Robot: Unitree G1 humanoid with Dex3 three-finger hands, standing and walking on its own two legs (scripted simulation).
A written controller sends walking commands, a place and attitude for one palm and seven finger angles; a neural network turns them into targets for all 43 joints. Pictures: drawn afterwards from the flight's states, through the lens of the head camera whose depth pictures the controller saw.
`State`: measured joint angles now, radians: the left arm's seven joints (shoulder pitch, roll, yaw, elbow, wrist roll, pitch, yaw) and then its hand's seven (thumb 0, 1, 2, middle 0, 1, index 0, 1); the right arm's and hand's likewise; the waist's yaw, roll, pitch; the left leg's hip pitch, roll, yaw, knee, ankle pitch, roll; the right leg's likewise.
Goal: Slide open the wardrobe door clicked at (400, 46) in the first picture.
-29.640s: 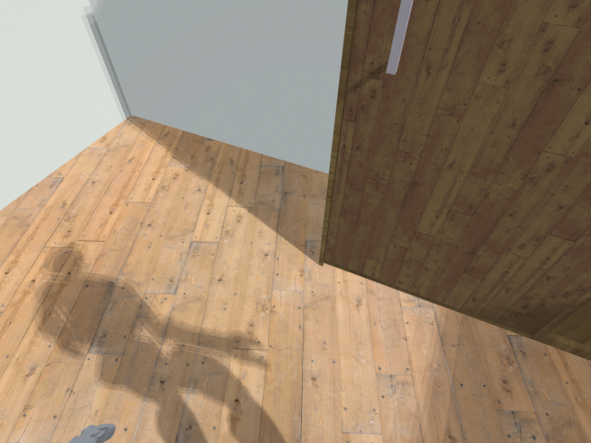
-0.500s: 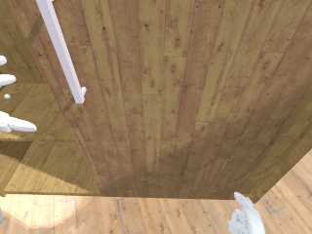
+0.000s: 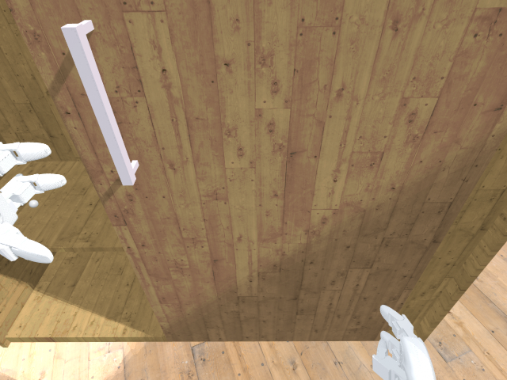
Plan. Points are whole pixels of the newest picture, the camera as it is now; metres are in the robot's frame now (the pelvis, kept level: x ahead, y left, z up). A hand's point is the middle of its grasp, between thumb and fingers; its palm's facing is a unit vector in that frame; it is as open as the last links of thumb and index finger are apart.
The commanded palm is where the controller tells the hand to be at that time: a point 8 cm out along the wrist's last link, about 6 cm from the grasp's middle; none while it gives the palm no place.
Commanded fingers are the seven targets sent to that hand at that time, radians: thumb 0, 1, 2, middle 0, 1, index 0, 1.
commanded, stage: draw the hand back to the body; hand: left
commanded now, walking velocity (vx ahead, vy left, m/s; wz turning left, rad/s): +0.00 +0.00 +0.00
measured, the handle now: (110, 112) +0.44 +0.29 +0.25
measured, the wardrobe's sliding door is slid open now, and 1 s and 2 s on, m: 0.64 0.64 0.64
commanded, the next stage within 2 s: step back with the hand held close in 1.20 s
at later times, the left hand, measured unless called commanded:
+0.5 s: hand (50, 238) +0.22 +0.29 +0.18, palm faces +0.53 -0.78 -0.33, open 12.0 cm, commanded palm +0.17 +0.31 +0.19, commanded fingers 0.00 0.36 0.64 -0.22 -0.62 -0.22 -0.62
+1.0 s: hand (71, 264) +0.20 +0.26 +0.16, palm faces +0.44 -0.82 -0.38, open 7.7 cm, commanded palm +0.16 +0.29 +0.18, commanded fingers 0.00 0.90 0.90 -0.20 -0.30 -0.20 -0.30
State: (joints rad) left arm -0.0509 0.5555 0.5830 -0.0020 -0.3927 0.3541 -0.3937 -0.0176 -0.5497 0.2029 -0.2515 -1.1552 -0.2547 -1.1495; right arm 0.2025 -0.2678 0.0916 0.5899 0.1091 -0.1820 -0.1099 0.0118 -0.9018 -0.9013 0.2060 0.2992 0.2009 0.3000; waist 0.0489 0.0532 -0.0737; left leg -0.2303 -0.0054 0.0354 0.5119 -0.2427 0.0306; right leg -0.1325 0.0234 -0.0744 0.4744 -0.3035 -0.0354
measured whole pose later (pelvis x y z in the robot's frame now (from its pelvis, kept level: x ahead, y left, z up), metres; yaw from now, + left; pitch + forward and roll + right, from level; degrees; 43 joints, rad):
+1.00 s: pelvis +0.02 -0.01 +0.01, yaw +0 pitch -3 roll +0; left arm 0.47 0.36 0.32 -0.41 -0.10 -0.02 0.09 0.01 0.82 0.87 -0.21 -0.35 -0.21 -0.34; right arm 0.17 -0.23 0.03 0.63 0.01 -0.08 -0.08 0.01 -0.90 -0.90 0.21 0.30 0.20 0.30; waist 0.08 0.04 -0.02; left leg -0.14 -0.01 0.04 0.43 -0.24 0.02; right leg -0.04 0.03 -0.07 0.39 -0.29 -0.04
